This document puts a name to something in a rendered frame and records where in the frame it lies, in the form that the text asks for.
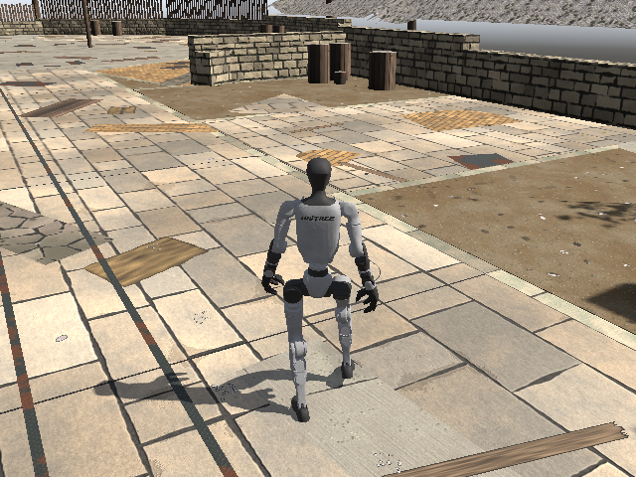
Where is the robot left hand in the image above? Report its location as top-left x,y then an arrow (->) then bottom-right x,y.
261,273 -> 284,295

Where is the robot left forearm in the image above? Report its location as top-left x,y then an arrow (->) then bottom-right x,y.
263,239 -> 281,277

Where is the left robot upper arm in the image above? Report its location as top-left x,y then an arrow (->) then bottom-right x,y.
271,200 -> 298,254

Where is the robot right hand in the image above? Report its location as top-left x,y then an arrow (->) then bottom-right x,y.
356,286 -> 379,313

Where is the robot right forearm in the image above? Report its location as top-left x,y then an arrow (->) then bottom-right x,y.
355,242 -> 376,290

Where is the robot right foot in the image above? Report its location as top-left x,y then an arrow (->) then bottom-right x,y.
341,360 -> 355,379

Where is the right robot upper arm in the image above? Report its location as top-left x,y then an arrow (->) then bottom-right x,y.
339,201 -> 364,257

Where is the right robot shin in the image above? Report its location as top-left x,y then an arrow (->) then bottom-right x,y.
338,306 -> 352,367

